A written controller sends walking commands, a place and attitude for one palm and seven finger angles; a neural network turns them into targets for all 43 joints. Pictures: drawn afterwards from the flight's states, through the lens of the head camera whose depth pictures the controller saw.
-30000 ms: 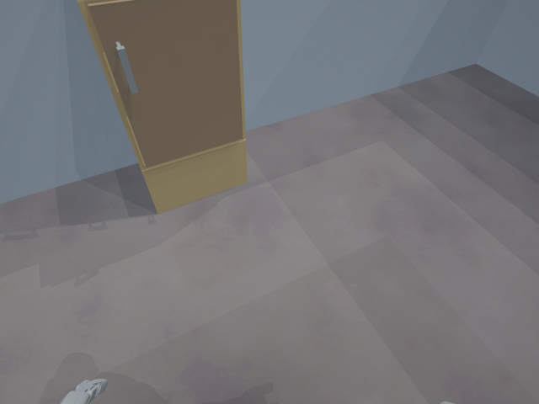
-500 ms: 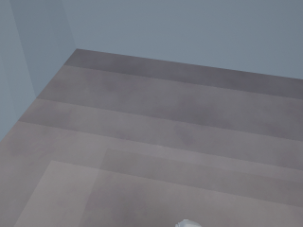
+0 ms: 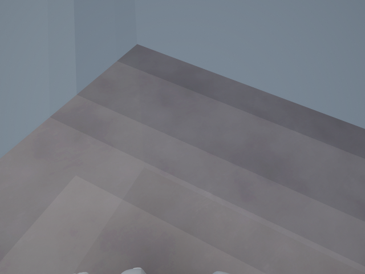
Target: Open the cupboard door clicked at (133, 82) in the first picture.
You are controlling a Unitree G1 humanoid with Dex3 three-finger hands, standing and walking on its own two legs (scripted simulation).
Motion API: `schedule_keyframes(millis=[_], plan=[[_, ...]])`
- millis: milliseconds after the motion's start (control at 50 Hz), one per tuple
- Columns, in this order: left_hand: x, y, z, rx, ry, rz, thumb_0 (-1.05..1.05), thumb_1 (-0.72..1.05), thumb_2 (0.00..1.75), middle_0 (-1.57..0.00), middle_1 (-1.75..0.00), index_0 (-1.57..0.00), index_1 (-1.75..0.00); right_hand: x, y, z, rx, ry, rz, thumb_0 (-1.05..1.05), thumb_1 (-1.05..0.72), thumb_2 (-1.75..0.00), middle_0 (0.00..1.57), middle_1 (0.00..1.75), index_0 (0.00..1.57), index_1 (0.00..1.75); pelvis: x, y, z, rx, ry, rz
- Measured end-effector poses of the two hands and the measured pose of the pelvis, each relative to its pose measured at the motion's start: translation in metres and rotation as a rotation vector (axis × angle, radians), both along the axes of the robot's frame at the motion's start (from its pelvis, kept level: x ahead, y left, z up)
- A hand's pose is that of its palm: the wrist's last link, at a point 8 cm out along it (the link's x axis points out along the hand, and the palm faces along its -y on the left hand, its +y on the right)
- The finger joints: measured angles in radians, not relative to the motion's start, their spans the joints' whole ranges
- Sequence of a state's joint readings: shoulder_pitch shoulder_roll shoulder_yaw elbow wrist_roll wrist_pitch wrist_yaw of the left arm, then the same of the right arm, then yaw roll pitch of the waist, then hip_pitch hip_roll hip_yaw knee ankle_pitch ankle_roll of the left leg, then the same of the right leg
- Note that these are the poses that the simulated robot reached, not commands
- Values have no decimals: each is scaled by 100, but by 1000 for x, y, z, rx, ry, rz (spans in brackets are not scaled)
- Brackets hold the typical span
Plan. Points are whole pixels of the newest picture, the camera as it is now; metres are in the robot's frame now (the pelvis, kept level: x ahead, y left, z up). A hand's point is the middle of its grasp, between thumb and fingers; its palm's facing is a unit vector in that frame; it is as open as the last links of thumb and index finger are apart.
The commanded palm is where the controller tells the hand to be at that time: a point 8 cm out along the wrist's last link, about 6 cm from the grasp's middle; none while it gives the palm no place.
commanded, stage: turn to face it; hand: left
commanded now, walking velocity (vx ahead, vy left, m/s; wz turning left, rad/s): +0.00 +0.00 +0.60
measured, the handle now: out of the picture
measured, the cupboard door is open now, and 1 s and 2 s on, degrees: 40 40 40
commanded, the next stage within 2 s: none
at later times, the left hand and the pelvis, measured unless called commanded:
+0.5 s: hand out of the picture +0.04 +0.16 -0.14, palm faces +0.30 -0.92 -0.27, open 7.4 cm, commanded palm none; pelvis +0.03 -0.06 +0.02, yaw +18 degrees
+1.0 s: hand out of the picture +0.00 +0.19 -0.14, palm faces +0.57 -0.78 -0.28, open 7.4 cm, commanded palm none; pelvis +0.02 -0.07 +0.01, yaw +35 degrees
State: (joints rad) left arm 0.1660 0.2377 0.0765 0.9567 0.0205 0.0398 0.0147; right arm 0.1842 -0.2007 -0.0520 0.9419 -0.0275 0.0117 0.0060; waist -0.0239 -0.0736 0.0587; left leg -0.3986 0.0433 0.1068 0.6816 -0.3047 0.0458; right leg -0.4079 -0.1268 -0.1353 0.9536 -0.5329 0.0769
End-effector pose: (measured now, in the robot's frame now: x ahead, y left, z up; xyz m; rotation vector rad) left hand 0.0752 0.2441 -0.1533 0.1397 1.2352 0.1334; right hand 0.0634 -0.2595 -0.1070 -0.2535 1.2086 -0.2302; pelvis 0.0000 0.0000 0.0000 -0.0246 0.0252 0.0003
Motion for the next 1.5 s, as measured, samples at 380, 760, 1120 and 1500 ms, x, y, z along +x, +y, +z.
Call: schedule_keyframes(millis=[380, 760, 1120, 1500], plan=[[-14, -20, 47, 144, -86, 187, 0, 91, 90, -20, -29, -19, -30, 88, -36, -20, 73, 36, 214, 0, -90, -90, 20, 30, 20, 30, 21, -54, 7, 25, -3, 230], [-130, -33, 9, 27, 76, 496, 1, 91, 90, -20, -29, -20, -30, 168, 37, 7, 21, -50, 552, 0, -91, -90, 20, 30, 20, 30, 18, -43, 6, 16, -7, 485], [-122, -59, 52, 171, -72, 631, 0, 91, 90, -20, -29, -20, -30, 186, 5, -19, 56, 77, 657, 0, -90, -90, 20, 30, 20, 30, 33, -86, 9, 30, -2, 697], [-234, -111, 10, 20, 78, 950, 1, 91, 90, -20, -29, -20, -30, 225, 118, 8, 18, -44, 1001, 0, -91, -90, 20, 30, 20, 30, 18, -69, 6, 18, -3, 943]])
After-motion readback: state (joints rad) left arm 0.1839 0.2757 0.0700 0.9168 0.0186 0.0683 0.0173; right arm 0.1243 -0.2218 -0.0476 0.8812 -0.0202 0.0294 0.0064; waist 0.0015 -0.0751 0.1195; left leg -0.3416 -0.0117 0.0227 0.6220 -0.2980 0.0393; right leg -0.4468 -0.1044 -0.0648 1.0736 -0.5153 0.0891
